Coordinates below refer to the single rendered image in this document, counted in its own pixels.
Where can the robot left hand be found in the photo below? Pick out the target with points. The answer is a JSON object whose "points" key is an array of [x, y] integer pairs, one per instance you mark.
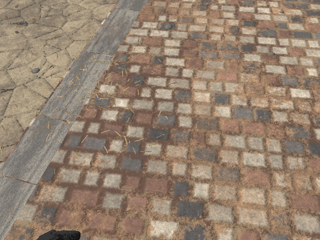
{"points": [[60, 235]]}

